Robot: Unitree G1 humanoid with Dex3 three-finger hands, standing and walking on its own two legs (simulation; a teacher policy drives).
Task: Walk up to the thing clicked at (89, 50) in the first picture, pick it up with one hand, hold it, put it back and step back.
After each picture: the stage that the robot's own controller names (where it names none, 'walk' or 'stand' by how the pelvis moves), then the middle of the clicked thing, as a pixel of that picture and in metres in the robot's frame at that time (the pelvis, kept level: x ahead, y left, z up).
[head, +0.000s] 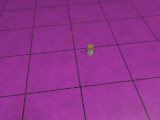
stand; (90, 50) +1.26 +0.00 -0.72
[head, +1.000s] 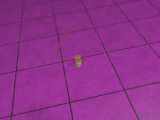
walk; (78, 61) +1.13 +0.20 -0.71
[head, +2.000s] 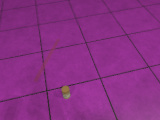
walk; (66, 92) +0.69 +0.25 -0.71
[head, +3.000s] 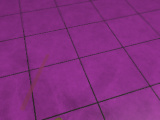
stand; out of the picture +0.41 +0.21 -0.69
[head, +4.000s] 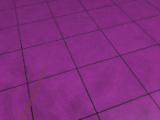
stand; out of the picture +0.36 +0.22 -0.72
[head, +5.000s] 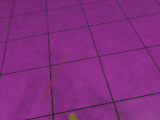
stand; (73, 119) +0.44 +0.19 -0.71
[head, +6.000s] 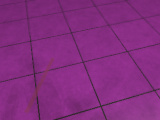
stand; out of the picture +0.42 +0.20 -0.70
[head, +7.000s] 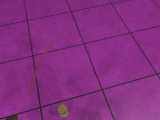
walk; (63, 111) +0.42 +0.18 -0.68
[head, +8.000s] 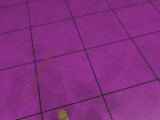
stand; (63, 116) +0.41 +0.21 -0.69
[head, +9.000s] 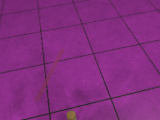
walk; (71, 117) +0.45 +0.16 -0.67
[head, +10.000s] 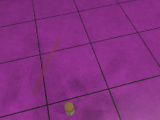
walk; (69, 109) +0.44 +0.16 -0.67
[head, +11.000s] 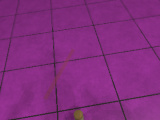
stand; (78, 117) +0.46 +0.14 -0.67
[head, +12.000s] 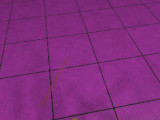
stand; out of the picture +0.45 +0.11 -0.72
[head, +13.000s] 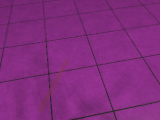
stand; out of the picture +0.42 +0.13 -0.72
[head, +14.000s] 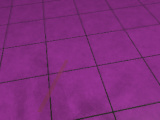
stand; out of the picture +0.42 +0.13 -0.72
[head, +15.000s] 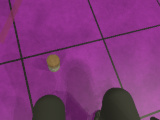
go down; (53, 63) +0.50 +0.11 -0.41
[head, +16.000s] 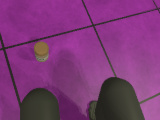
go down; (41, 52) +0.52 +0.12 -0.34
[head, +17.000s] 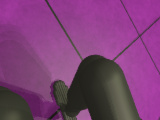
close in; out of the picture +0.52 +0.18 -0.25
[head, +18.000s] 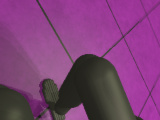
close; out of the picture +0.52 +0.19 -0.27
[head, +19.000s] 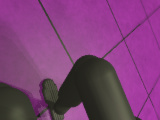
close; out of the picture +0.49 +0.18 -0.27
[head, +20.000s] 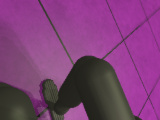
close; out of the picture +0.48 +0.18 -0.28
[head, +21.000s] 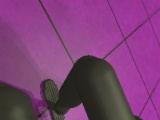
close; out of the picture +0.46 +0.18 -0.28
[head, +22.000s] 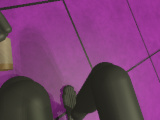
lift; (2, 54) +0.42 +0.17 -0.31
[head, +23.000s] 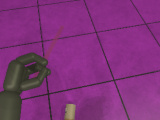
lift; (69, 113) +0.39 +0.11 -0.60
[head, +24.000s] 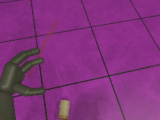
close in; (64, 109) +0.38 +0.12 -0.61
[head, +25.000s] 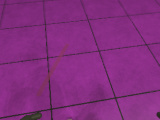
stand; out of the picture +0.37 +0.11 -0.65
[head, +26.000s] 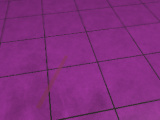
stand; out of the picture +0.35 +0.12 -0.68
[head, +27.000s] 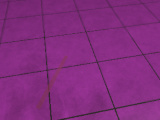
stand; out of the picture +0.35 +0.13 -0.68
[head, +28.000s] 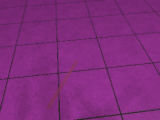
stand; out of the picture +0.36 +0.13 -0.74
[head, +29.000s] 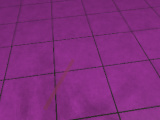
stand; out of the picture +0.35 +0.16 -0.75
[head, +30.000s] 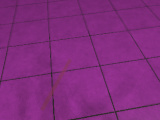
stand; out of the picture +0.34 +0.19 -0.75
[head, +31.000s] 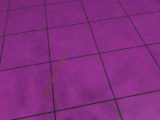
walk; out of the picture +0.35 +0.19 -0.74
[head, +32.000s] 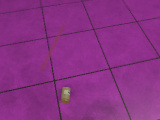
walk; (65, 95) +0.55 +0.18 -0.72
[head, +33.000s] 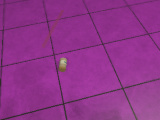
walk; (62, 64) +0.86 +0.29 -0.72
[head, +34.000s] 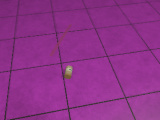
stand; (68, 72) +0.95 +0.21 -0.73
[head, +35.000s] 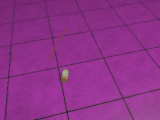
stand; (64, 75) +0.95 +0.24 -0.75
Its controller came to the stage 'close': yes
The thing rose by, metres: 0.01
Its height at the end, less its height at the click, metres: -0.02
